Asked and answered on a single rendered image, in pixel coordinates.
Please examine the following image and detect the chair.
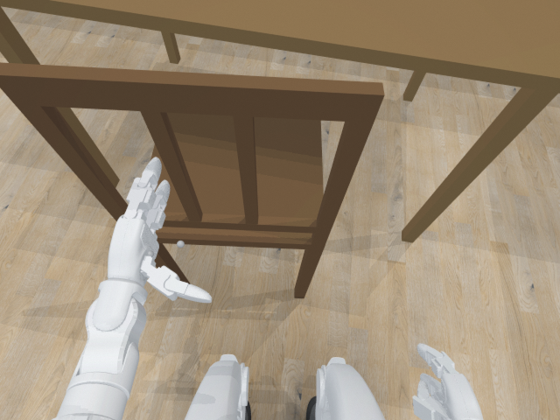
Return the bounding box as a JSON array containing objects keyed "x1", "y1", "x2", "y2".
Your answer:
[{"x1": 0, "y1": 62, "x2": 385, "y2": 298}]

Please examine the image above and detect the robot left thigh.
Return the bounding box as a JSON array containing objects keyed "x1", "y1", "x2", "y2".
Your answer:
[{"x1": 185, "y1": 360, "x2": 249, "y2": 420}]

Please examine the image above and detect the robot right thigh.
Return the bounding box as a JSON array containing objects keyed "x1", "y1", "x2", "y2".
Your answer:
[{"x1": 316, "y1": 363, "x2": 385, "y2": 420}]

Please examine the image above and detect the robot right hand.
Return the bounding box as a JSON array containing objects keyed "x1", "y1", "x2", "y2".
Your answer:
[{"x1": 412, "y1": 343, "x2": 483, "y2": 420}]

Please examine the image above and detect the robot left forearm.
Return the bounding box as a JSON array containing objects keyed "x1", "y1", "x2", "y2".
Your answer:
[{"x1": 52, "y1": 278, "x2": 148, "y2": 420}]

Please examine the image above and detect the robot left hand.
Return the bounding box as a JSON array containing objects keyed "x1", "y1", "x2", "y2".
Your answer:
[{"x1": 108, "y1": 157, "x2": 212, "y2": 303}]

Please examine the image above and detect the robot thigh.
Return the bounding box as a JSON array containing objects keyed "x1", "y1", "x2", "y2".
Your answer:
[
  {"x1": 185, "y1": 360, "x2": 249, "y2": 420},
  {"x1": 316, "y1": 363, "x2": 385, "y2": 420}
]

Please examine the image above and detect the table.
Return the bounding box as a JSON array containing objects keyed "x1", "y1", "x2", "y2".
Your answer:
[{"x1": 0, "y1": 0, "x2": 560, "y2": 243}]

